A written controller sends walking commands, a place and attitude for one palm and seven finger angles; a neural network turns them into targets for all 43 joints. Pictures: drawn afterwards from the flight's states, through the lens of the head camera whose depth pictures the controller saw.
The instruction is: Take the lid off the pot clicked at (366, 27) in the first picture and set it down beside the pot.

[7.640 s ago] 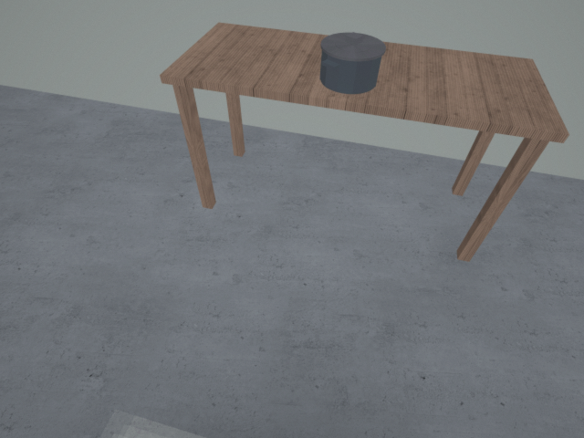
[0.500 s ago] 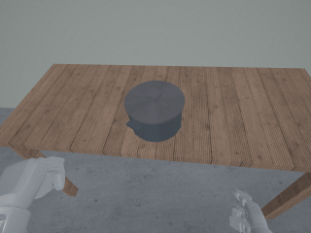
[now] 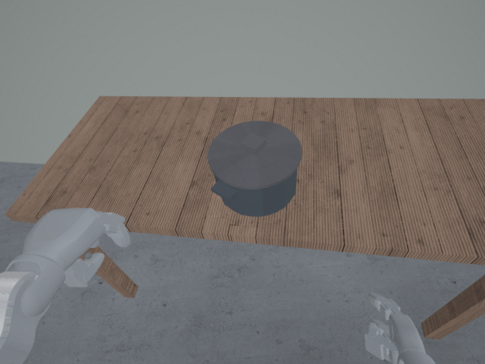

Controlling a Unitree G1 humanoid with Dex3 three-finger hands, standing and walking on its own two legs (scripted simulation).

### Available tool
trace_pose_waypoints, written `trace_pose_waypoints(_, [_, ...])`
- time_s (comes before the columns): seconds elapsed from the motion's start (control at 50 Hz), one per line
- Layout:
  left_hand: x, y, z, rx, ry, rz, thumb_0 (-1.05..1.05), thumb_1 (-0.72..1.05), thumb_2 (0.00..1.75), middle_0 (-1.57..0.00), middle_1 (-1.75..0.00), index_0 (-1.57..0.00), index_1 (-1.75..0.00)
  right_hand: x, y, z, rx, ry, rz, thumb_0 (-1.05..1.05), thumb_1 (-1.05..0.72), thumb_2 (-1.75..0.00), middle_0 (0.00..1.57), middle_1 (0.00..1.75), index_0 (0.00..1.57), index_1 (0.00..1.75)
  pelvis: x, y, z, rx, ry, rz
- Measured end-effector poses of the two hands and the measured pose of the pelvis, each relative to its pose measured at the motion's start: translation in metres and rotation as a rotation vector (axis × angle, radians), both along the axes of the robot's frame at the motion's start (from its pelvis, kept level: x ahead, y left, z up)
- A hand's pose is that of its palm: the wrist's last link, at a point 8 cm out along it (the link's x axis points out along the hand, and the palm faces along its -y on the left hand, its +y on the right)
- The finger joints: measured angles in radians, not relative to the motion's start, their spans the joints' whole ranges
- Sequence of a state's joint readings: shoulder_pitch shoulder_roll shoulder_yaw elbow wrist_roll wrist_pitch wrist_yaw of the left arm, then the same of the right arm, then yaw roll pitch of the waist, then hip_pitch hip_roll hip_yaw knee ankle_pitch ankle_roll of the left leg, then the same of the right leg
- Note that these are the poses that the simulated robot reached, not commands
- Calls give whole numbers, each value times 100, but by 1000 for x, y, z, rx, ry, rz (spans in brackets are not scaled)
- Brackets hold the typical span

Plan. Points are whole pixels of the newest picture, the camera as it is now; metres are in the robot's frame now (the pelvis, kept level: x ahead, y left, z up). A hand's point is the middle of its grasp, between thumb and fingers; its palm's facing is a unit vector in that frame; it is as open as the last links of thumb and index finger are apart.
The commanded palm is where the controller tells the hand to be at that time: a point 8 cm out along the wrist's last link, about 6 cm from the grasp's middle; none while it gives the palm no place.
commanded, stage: reach forward and open the fingers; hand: left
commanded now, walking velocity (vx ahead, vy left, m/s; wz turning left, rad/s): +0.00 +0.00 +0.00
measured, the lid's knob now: (253, 144) +0.54 +0.05 +0.04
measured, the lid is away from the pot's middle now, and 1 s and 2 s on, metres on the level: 0.00 0.00 0.00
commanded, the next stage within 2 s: move the open hand above the knob in 0.42 s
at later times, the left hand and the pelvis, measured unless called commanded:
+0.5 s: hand (89, 208) +0.29 +0.27 +0.13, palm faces -0.10 -0.05 -0.99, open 10.1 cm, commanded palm +0.27 +0.26 +0.18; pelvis -0.01 +0.02 +0.00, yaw +0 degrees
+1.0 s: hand (153, 179) +0.36 +0.19 +0.13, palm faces -0.17 +0.02 -0.99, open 10.1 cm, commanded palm +0.34 +0.19 +0.18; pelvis +0.00 +0.00 +0.00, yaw +0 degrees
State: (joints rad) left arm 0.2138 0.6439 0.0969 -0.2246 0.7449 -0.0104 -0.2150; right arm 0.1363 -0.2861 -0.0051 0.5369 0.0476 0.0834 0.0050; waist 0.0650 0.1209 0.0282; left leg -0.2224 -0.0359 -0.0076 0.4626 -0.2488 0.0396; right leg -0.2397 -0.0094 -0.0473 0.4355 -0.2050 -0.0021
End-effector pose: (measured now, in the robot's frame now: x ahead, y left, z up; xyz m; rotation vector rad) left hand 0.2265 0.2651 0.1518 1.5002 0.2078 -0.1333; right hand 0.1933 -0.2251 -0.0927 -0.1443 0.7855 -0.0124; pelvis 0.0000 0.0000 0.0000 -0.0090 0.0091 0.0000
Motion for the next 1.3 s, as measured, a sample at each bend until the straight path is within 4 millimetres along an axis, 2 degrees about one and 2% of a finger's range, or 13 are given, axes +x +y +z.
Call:
trace_pose_waypoints(0.08, [3, -19, 8, 35, -29, -130, 0, 2, 127, -95, -46, -95, -45, -7, 7, -2, -10, 14, 4, 2, -91, -90, 20, 30, 20, 30, -1, 7, 1, 0, -2, -1])
trace_pose_waypoints(0.22, [26, 12, 19, 26, -82, -6, 0, -16, 133, -87, -23, -88, -23, -17, 20, -5, 29, 38, 0, 2, -91, -90, 20, 30, 20, 30, -7, 14, 0, 3, -16, 0])
trace_pose_waypoints(0.34, [28, -17, 13, 50, -44, -137, 0, -25, 137, -84, -13, -84, -13, -16, 27, -3, 31, 18, 9, 2, -91, -90, 20, 30, 20, 30, -7, 20, 0, 4, -19, -5])
trace_pose_waypoints(0.4, [41, -4, 19, 113, -49, -123, 0, -27, 139, -84, -11, -84, -11, -16, 27, -2, 21, 30, 8, 2, -91, -90, 20, 30, 20, 30, -9, 18, 0, 4, -26, -4])
trace_pose_waypoints(0.48, [52, 9, 35, 34, -110, -31, 0, -28, 140, -84, -10, -84, -9, -17, 26, -1, 30, 25, 10, 2, -91, -90, 20, 30, 20, 30, -9, 17, 0, 4, -20, 1])
trace_pose_waypoints(0.64, [65, -17, 12, 58, 2, -83, 0, -29, 141, -84, -9, -84, -8, -14, 16, -2, 11, 39, 10, 1, -91, -90, 20, 30, 20, 30, -6, 14, 0, 6, -16, 4])
trace_pose_waypoints(0.76, [84, -29, 39, 32, -86, -91, 0, -29, 142, -84, -9, -84, -8, -12, 10, -3, 21, 29, 8, 2, -91, -90, 20, 30, 20, 30, -2, 9, 0, 8, -7, 13])
trace_pose_waypoints(0.9, [103, -57, 9, 28, 28, -90, 0, -29, 142, -83, -9, -83, -8, -13, 3, -7, 45, 48, -7, 1, -91, -90, 20, 30, 20, 30, 0, 3, -1, 14, -1, 4])
trace_pose_waypoints(0.96, [112, -75, 19, 56, -7, -168, 0, -29, 142, -84, -9, -84, -8, -13, -1, -9, 29, 53, -14, 1, -91, -90, 20, 30, 20, 30, 1, -1, -1, 15, -1, 6])
trace_pose_waypoints(1.04, [131, -68, 38, 43, -77, -111, 0, -29, 142, -84, -9, -84, -8, -15, -6, -11, 42, 65, -33, 1, -91, -90, 20, 30, 20, 30, 6, -6, -1, 18, 10, 1])
trace_pose_waypoints(1.1, [140, -67, 32, 9, -51, -32, 0, -29, 142, -83, -9, -84, -8, -17, -10, -14, 65, 78, -40, 1, -91, -90, 20, 30, 20, 30, 8, -8, -1, 19, 20, -1])
trace_pose_waypoints(1.2, [138, -103, 11, 25, 29, -142, 0, -29, 142, -83, -9, -83, -8, -14, -17, -15, 54, 82, -53, 1, -91, -90, 20, 30, 20, 30, 10, -9, -2, 20, 17, -2])
trace_pose_waypoints(1.3, [157, -108, 27, 51, -27, -161, 0, -29, 142, -84, -9, -84, -8, -14, -21, -15, 31, 86, -72, 1, -91, -90, 20, 30, 20, 29, 10, -12, -2, 23, 16, -1])
